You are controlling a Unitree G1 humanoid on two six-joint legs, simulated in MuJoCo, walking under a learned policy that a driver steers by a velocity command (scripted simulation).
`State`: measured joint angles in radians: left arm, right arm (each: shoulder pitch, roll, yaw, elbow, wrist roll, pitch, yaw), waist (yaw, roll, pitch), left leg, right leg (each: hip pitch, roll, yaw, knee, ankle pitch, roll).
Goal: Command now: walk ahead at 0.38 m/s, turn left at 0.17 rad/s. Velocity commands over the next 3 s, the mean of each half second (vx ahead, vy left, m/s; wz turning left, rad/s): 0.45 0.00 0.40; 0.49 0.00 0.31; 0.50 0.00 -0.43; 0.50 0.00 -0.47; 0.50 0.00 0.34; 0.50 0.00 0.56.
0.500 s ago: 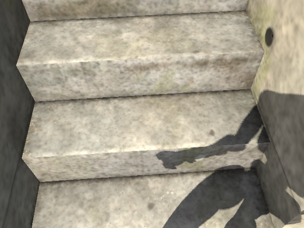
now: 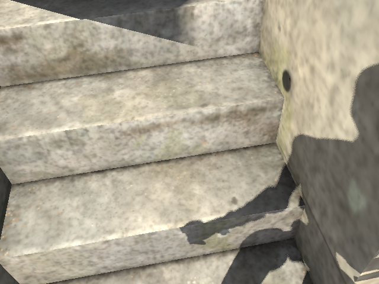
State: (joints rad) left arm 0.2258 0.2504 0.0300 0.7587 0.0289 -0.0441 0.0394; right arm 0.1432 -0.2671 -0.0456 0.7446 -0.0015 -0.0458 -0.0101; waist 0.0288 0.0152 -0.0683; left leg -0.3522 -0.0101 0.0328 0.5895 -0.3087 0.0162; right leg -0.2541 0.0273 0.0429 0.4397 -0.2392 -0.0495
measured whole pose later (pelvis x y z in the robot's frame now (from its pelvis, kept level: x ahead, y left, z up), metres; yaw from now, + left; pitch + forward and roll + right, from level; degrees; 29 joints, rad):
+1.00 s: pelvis +0.24 +0.19 +0.07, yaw +24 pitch +3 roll +1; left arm 0.35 0.29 0.05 0.89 -0.03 -0.01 0.00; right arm 0.08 -0.17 0.05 0.60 -0.03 -0.06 0.01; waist 0.01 -0.02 0.03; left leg -0.71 0.02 0.06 1.20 -0.82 0.05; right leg -0.43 -0.01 0.19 1.39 -0.18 -0.06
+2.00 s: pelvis +0.59 +0.18 +0.36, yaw -7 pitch +3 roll -1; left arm -0.04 0.25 0.01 0.55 0.00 -0.08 -0.01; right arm 0.52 -0.32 -0.09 0.96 -0.01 -0.02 -0.03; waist -0.10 0.00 -0.08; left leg -0.42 0.04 -0.03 0.70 -0.34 0.07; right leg -0.99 0.01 0.04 1.97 -0.24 -0.04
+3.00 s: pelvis +0.96 +0.11 +0.58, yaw +23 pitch +6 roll -7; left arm -0.02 0.00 -0.13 0.53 0.04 -0.08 0.03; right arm 0.53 -0.11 -0.02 0.88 0.01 0.01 -0.01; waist -0.08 0.06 -0.01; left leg -0.23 0.00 -0.31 0.47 -0.32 0.06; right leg -1.29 -0.07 -0.13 1.82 -0.34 -0.02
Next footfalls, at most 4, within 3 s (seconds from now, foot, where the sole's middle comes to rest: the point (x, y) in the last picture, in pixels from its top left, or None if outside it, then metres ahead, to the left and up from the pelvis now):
0.06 left None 0.04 0.12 -0.78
0.42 right None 0.20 -0.05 -0.78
0.88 left None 0.26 0.34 -0.59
1.42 right None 0.44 0.14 -0.59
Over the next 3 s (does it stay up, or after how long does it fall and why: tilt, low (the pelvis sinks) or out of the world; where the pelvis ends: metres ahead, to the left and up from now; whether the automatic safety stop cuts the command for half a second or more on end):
stays up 0.96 0.11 0.58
